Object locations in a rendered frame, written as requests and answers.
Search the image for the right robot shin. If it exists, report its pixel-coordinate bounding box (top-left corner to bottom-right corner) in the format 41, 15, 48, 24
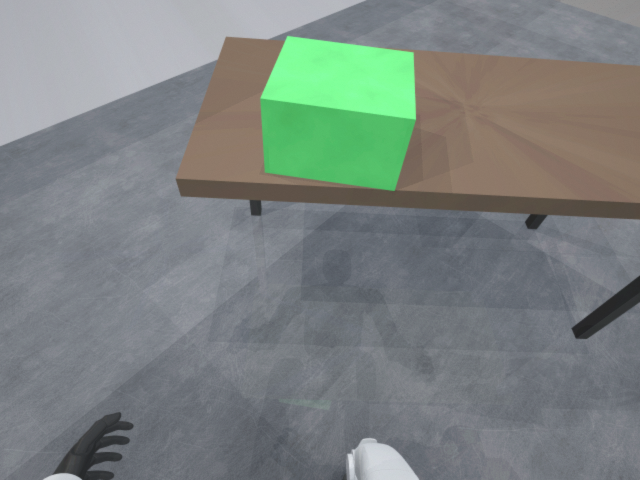
358, 438, 377, 447

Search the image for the carton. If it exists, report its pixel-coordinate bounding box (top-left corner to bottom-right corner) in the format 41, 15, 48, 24
260, 36, 416, 191

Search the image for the robot left hand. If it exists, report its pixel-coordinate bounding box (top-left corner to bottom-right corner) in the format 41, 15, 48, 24
53, 412, 134, 480

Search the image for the right robot thigh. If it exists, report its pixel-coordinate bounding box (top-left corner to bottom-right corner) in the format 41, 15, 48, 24
346, 443, 419, 480

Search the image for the table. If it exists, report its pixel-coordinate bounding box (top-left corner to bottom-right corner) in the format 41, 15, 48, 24
176, 37, 640, 339

